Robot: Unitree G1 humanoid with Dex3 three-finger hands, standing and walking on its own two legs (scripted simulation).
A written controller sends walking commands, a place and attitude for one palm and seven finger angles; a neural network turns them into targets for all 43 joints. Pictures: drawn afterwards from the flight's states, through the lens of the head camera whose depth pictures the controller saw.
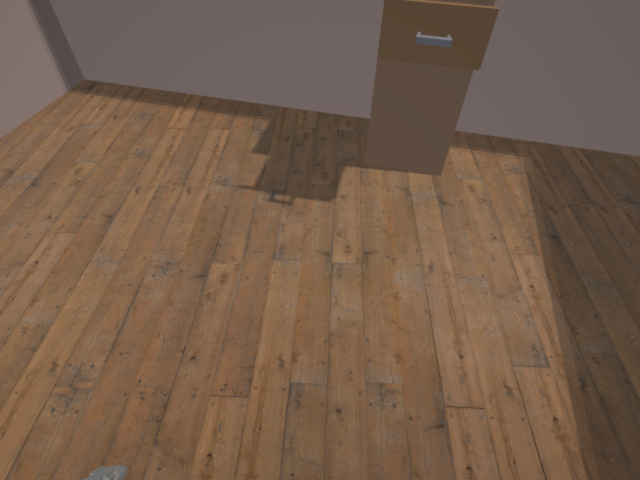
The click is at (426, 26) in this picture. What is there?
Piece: drawer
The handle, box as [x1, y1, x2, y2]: [415, 31, 451, 46]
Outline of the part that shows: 416,34 415,43 450,46 451,38 448,34 446,37 421,35 419,31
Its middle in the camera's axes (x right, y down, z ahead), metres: +0.36 -0.64 +1.24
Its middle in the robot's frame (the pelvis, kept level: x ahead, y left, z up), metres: +1.37 -0.30 +0.00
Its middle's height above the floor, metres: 0.77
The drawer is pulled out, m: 0.29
